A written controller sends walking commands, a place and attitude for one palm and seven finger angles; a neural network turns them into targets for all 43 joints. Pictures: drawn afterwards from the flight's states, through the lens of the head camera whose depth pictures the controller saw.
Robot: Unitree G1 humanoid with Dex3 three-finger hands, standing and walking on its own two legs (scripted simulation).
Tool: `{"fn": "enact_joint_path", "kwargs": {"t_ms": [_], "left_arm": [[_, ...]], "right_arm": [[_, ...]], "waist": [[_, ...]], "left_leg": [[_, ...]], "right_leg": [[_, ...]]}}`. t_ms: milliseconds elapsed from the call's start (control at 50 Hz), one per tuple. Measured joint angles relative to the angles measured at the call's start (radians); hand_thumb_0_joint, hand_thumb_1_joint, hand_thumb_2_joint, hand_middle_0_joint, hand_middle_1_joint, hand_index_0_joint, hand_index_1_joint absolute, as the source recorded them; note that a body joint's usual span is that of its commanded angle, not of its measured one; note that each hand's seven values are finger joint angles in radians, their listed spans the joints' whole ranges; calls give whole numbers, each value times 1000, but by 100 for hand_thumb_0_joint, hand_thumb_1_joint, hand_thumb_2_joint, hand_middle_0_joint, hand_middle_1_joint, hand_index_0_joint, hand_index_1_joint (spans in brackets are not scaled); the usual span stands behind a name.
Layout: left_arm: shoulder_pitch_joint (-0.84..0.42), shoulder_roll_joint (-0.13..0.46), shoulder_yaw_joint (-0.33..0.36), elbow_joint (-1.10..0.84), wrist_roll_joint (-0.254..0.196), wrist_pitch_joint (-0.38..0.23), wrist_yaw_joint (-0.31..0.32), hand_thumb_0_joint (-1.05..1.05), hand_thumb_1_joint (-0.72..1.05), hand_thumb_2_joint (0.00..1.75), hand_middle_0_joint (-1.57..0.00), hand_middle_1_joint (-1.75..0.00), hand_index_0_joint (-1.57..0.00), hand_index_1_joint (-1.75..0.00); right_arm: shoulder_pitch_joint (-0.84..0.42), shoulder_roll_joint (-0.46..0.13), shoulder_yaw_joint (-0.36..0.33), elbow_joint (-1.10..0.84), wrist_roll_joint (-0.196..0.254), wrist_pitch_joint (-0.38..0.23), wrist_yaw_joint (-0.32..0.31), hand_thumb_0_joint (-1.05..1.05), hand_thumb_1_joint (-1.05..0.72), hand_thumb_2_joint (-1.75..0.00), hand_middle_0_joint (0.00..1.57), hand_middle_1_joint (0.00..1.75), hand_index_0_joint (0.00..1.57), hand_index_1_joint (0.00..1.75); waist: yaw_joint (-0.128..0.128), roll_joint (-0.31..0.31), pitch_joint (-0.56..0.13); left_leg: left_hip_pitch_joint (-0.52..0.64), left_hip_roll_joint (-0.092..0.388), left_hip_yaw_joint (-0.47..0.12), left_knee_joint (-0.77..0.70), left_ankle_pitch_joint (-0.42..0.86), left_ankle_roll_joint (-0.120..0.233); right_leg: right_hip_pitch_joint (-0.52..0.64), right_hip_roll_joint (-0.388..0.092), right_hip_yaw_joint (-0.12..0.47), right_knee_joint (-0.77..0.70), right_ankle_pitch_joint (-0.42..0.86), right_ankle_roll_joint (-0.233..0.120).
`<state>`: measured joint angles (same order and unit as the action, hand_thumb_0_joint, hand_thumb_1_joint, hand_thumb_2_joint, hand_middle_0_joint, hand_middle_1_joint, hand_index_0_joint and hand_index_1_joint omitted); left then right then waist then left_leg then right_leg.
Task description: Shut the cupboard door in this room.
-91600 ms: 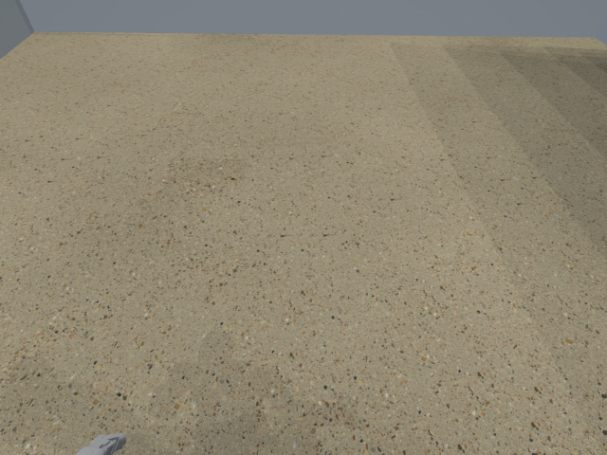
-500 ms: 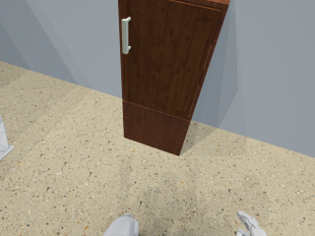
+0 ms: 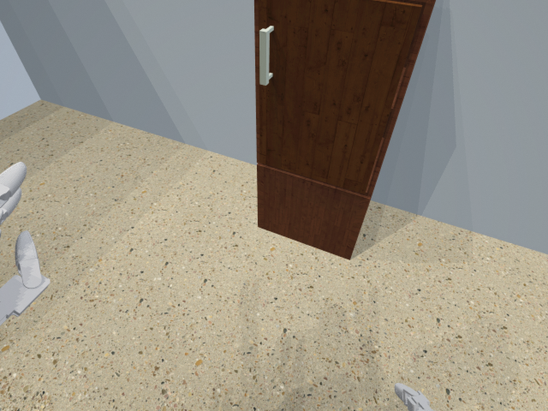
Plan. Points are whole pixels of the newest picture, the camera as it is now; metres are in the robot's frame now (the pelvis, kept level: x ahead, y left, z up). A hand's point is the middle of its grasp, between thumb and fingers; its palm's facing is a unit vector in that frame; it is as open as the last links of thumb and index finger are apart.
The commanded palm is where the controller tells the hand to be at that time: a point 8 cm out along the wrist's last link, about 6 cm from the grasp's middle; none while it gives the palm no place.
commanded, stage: stop stepping back and stand still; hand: left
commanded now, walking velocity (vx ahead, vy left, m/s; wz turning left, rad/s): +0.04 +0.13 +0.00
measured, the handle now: (267, 55) +1.01 +0.08 +0.10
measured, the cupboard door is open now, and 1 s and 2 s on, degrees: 0 0 0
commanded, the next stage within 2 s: let the arm hang, fingers relaxed in 0.74 s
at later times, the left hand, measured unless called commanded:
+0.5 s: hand (43, 211) +0.28 +0.29 +0.20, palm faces +0.38 -0.78 -0.50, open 7.4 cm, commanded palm +0.21 +0.33 +0.20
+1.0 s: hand (93, 343) +0.22 +0.29 -0.02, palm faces +0.04 -0.91 -0.41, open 7.4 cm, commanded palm none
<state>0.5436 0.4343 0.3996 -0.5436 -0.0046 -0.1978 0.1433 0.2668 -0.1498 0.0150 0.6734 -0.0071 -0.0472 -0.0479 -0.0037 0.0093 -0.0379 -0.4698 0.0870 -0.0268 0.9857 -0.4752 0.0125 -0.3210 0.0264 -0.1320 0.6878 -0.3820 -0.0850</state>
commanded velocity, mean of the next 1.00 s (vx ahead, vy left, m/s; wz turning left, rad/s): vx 0.00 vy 0.01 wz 0.00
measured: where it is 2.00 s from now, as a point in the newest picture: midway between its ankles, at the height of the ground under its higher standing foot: outside the picture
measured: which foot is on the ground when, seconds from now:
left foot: up 0.00-0.26, down 0.28-1.00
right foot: down 0.00-1.00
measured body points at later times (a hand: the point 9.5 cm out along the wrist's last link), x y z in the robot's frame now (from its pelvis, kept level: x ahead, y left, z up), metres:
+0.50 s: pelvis +0.06 +0.04 +0.02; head +0.09 +0.05 +0.47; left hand +0.25 +0.32 +0.23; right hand +0.23 -0.19 -0.06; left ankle +0.07 +0.15 -0.72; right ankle +0.00 -0.08 -0.71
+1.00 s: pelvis +0.03 +0.06 +0.01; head +0.01 +0.03 +0.46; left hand +0.21 +0.33 +0.00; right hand +0.18 -0.21 -0.10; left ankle +0.07 +0.15 -0.72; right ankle +0.00 -0.08 -0.72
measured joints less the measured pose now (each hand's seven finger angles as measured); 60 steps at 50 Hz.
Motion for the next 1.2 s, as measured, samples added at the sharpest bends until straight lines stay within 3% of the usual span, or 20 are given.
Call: {"fn": "enact_joint_path", "kwargs": {"t_ms": [60, 100, 200, 280, 380, 460, 580, 700, 840, 880, 920, 980, 1040, 1120, 1140, 1200], "left_arm": [[-6, -18, 21, 18, -3, -20, 11, 1, 88, 90, -21, -31, -22, -31], [-1, -26, 47, 49, -9, -34, 19, 1, 88, 90, -21, -31, -22, -31], [-58, -27, 41, 133, -20, -29, 32, 1, 89, 90, -21, -31, -22, -31], [-67, -51, -5, 114, -24, -17, 32, 1, 89, 90, -20, -31, -21, -31], [-42, -31, -1, 71, -19, -16, 16, 1, 89, 90, -21, -31, -21, -31], [-13, 7, 32, 9, -24, -23, 14, 2, 89, 90, -21, -31, -22, -31], [41, 39, 63, -5, -43, -29, 13, 1, 89, 90, -21, -31, -22, -31], [58, 20, 40, 71, -51, 13, 5, 1, 89, 90, -21, -31, -22, -31], [27, -28, -8, 58, -43, 34, 11, 1, 89, 90, -21, -31, -22, -31], [-54, -22, -83, 188, -12, 23, -26, 1, 89, 90, -21, -31, -21, -31], [-150, -45, -184, 414, 11, 94, -76, 0, 90, 90, -20, -30, -21, -30], [-235, -109, -305, 781, 27, 198, -126, 0, 90, 90, -20, -30, -20, -30], [-249, -169, -391, 1054, 32, 247, -149, 1, 91, 90, -20, -30, -20, -30], [-220, -241, -444, 1288, 27, 263, -150, 1, 91, 90, -20, -30, -20, -30], [-213, -250, -430, 1330, 21, 259, -136, 1, 93, 90, -20, -30, -21, -30], [-200, -228, -407, 1433, 19, 246, -126, -1, 99, 90, -20, -30, -21, -30]], "right_arm": [[-19, -35, -19, 41, -3, 8, -11, 2, -90, -89, 20, 30, 21, 30], [-21, -57, -28, 35, -2, 9, -19, 2, -91, -89, 20, 30, 21, 30], [-20, -98, -45, -3, 6, -12, -37, 2, -91, -89, 20, 30, 21, 30], [-26, -121, -54, -29, 9, -30, -42, 1, -91, -89, 20, 30, 21, 30], [-61, -61, -34, -48, 14, -35, -37, 1, -91, -89, 20, 30, 20, 30], [-69, -27, -7, -76, 21, -48, -18, 1, -91, -89, 20, 30, 20, 30], [-79, -12, 11, -80, 30, -16, 1, 1, -91, -89, 20, 30, 21, 30], [-61, -26, 8, -71, 36, 16, -5, 1, -91, -89, 20, 30, 21, 30], [-41, -51, -6, -61, 36, 12, -22, 1, -91, -89, 20, 30, 21, 30], [-45, -89, -17, -23, 30, -22, 19, 1, -91, -89, 20, 30, 21, 30], [-68, -141, -22, 24, 17, -10, 50, 1, -91, -89, 20, 30, 21, 30], [-101, -184, -24, 76, 1, 22, 64, 1, -91, -89, 20, 30, 21, 30], [-96, -177, -18, 110, -10, 44, 67, 1, -91, -89, 20, 30, 21, 30], [-41, -128, 2, 175, -18, 67, 68, 1, -91, -89, 20, 30, 20, 30], [-23, -113, 5, 197, -18, 71, 68, 1, -91, -89, 20, 30, 20, 30], [26, -73, 11, 269, -17, 83, 63, 1, -91, -89, 20, 30, 20, 30]], "waist": [[27, -5, -1], [29, -6, -8], [18, -13, 1], [5, 1, 9], [-6, -55, 34], [-12, -37, 50], [-18, -6, 41], [-19, 1, 17], [-9, -17, 12], [4, 2, 0], [14, 38, -19], [-3, 80, -29], [-26, 64, -11], [-34, -7, 29], [-32, -23, 38], [-16, -52, 60]], "left_leg": [[-75, -42, 20, 193, 67, -8], [-87, -48, 45, 181, 121, -11], [15, -41, 105, -151, 176, 3], [154, -37, 99, -404, 211, 21], [162, -51, 123, -394, 189, -5], [158, -36, 119, -411, 190, -8], [167, -35, 134, -424, 182, -4], [181, -43, 140, -434, 183, 3], [181, -44, 132, -433, 201, 7], [154, -48, 123, -411, 205, 12], [128, -55, 123, -387, 204, 21], [115, -65, 129, -379, 212, 34], [132, -74, 139, -404, 233, 37], [163, -78, 140, -446, 262, 32], [167, -76, 136, -455, 269, 30], [177, -70, 123, -482, 289, 25]], "right_leg": [[33, -14, 14, -46, 26, 6], [61, -23, 27, -97, 50, 15], [111, -54, 30, -148, 59, 43], [106, -47, 21, -85, 4, 65], [114, -61, 59, -87, -14, 83], [132, -42, 56, -157, 17, 80], [133, -42, 72, -169, 29, 90], [146, -50, 79, -177, 27, 98], [156, -50, 70, -189, 39, 99], [133, -55, 60, -165, 41, 101], [106, -64, 59, -135, 33, 107], [84, -75, 65, -108, 34, 116], [85, -84, 74, -105, 42, 116], [104, -86, 75, -123, 57, 112], [111, -83, 70, -134, 64, 111], [132, -73, 56, -175, 88, 104]]}}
